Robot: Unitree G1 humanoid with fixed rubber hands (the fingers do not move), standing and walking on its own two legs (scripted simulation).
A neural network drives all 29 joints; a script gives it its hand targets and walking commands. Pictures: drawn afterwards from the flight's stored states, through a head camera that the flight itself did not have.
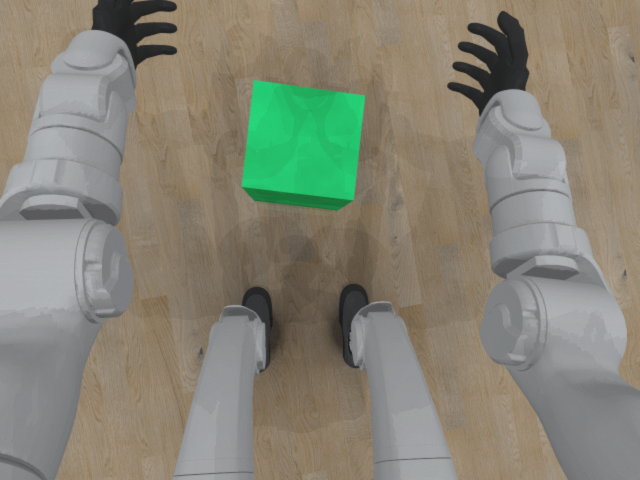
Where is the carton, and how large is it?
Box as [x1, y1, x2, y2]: [242, 80, 364, 209]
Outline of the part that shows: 254,80 242,187 254,200 329,209 338,209 353,200 364,96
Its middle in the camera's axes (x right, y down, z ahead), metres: -0.04 -0.18 +0.85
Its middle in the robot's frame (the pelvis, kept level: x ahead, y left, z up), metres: +0.54 -0.01 -0.53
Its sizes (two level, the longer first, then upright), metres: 0.210 0.200 0.250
